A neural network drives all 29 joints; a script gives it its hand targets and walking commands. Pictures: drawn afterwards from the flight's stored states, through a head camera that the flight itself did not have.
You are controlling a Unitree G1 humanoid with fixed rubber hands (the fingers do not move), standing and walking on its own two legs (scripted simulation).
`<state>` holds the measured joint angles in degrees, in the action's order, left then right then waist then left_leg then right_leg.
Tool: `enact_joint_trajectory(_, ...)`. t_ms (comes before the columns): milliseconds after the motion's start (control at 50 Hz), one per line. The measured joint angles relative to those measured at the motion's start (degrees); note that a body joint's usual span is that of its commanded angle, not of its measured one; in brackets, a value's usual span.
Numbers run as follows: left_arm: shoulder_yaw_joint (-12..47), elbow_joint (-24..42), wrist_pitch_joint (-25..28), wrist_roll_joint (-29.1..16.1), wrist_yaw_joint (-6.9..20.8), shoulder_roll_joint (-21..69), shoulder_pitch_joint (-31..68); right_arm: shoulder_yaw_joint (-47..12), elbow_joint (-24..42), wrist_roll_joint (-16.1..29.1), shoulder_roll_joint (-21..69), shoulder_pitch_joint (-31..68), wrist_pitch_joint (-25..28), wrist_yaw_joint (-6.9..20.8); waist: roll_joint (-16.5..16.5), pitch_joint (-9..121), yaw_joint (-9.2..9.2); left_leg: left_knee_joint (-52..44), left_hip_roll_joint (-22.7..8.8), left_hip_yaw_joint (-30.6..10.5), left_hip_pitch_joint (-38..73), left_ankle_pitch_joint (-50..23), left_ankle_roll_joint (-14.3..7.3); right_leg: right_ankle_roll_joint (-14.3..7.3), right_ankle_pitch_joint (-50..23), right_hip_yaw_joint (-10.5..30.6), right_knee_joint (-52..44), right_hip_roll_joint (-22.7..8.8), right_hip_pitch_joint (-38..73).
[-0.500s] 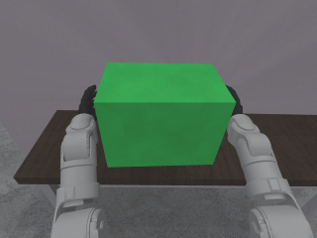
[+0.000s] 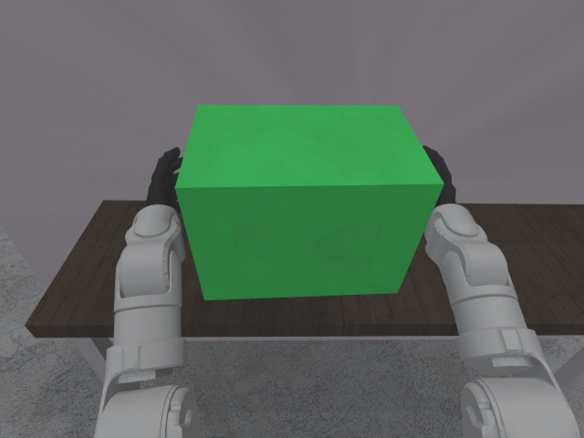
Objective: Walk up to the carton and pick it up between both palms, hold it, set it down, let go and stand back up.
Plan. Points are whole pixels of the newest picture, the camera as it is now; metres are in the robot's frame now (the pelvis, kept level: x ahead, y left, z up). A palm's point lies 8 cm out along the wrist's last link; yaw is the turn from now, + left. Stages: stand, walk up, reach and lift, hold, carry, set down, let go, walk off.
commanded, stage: hold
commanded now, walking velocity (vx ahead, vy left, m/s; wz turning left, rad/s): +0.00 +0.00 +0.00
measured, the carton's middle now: (301, 202) +0.37 +0.00 +0.18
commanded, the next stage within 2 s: none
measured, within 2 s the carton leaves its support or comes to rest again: neither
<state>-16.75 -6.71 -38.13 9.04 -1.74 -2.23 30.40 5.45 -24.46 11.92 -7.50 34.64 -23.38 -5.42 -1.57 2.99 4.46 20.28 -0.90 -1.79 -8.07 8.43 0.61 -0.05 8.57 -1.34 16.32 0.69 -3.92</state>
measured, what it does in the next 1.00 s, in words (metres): stands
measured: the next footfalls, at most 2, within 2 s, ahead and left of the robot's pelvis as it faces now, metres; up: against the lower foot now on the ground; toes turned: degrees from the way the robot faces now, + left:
none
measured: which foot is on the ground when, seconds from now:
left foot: down 0.00-1.00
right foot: down 0.00-1.00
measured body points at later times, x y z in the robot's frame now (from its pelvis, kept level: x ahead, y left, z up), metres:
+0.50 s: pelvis +0.00 -0.01 +0.00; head -0.04 +0.02 +0.45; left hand +0.36 +0.20 +0.18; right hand +0.38 -0.16 +0.19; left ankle +0.03 +0.12 -0.75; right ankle +0.01 -0.12 -0.75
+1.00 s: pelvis +0.00 -0.01 +0.00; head -0.04 +0.01 +0.45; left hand +0.38 +0.18 +0.19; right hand +0.38 -0.18 +0.19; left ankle +0.03 +0.12 -0.75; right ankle +0.01 -0.12 -0.75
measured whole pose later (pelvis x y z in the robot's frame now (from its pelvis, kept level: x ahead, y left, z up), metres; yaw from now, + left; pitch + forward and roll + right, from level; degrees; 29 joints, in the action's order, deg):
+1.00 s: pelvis +0.00 -0.01 +0.00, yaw -1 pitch -2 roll +0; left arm -18.2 -8.8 -38.0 8.1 -1.2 -2.8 31.9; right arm 4.5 -25.1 11.6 -7.5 35.6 -23.9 -6.3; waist -1.8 5.2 2.7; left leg 18.3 -1.1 -0.9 -9.0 7.3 0.8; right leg -0.3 8.7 -0.4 17.2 0.8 -6.5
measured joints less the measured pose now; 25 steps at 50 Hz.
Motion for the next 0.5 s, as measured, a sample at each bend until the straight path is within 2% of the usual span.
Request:
enact_joint_trajectory(80, -0.9, -3.8, -1.0, 0.8, 0.1, 0.4, 2.2, 0.5, -3.8, -1.2, -0.3, 1.2, -0.4, 0.7, -0.1, 1.3, -0.55, -1.3, 0.2, 0.7, -0.2, -0.7, -0.1, 0.0, 0.2, 0.7, 0.7, -0.2, -1.4)
enact_joint_trajectory(220, -0.1, 0.9, -0.7, -0.4, 0.0, -0.6, 0.5, -2.5, 0.7, 1.9, -1.6, 0.6, -0.2, -1.2, 0.7, 0.9, -1.18, -1.3, -0.3, 0.9, 0.1, -0.5, 0.1, -0.1, -0.3, 0.9, -0.3, 0.3, -0.7)
enact_joint_trajectory(360, -2.5, -2.1, -1.9, 0.1, 1.7, -1.0, 1.0, -1.4, -2.3, -0.2, 0.8, 1.8, -2.1, -1.4, -0.5, 1.3, -1.32, -2.1, 0.1, 0.0, 0.6, -1.0, 0.1, -0.3, 0.3, 0.0, 0.2, -0.1, -0.4)
enact_joint_trajectory(500, -0.7, 2.5, -0.8, -0.8, 1.3, -1.9, -1.5, -1.3, 1.7, 0.6, 1.5, 0.0, -0.6, -1.6, -0.8, 0.4, -0.58, -0.2, 0.0, -1.1, 0.2, 0.0, 0.5, -0.4, 0.3, -1.1, -0.4, 0.1, 0.8)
